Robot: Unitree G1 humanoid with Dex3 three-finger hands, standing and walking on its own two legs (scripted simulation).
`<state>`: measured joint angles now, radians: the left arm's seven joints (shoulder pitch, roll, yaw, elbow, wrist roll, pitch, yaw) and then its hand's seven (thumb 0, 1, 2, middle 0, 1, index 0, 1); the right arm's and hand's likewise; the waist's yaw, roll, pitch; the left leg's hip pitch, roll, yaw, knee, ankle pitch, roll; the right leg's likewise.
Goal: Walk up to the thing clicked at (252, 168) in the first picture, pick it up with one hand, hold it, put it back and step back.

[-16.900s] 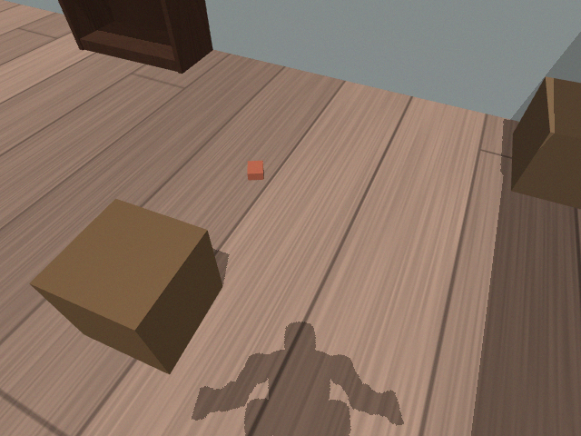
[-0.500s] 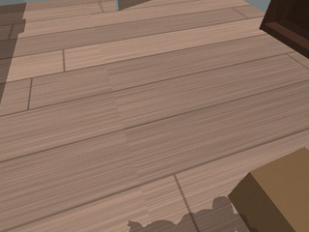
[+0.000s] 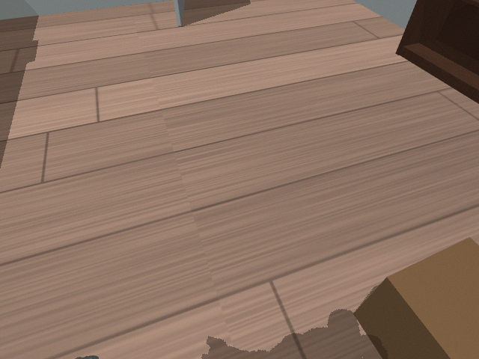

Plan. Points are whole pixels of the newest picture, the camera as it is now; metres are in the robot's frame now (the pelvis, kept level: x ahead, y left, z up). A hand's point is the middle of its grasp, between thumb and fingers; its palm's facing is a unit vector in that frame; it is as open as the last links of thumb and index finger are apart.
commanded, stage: walk up
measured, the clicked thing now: out of the picture +0.67 -1.45 -0.75
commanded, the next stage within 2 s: stand in 0.34 s
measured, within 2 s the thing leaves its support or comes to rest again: neither
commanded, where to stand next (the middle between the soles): +0.07 +0.01 m, yaw +2 degrees
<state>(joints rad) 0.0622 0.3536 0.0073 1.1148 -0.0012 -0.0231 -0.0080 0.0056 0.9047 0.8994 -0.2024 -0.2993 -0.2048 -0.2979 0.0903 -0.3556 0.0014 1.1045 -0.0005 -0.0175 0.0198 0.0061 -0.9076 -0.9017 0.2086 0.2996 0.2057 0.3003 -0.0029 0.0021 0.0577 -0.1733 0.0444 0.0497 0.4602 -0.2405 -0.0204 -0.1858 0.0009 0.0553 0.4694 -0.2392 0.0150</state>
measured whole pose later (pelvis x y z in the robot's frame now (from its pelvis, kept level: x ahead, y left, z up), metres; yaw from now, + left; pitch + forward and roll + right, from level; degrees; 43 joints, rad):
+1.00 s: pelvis +0.01 +0.00 +0.01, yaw +1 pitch -2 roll +0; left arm 0.08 0.35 0.01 1.14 0.01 -0.01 -0.01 0.00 0.91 0.90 -0.20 -0.30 -0.20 -0.30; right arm 0.06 -0.35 -0.02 1.15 0.00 0.00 0.02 0.01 -0.91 -0.90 0.21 0.30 0.20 0.30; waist -0.01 0.00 0.05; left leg -0.10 0.04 0.04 0.31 -0.17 -0.02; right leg -0.11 -0.01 0.04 0.31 -0.18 0.02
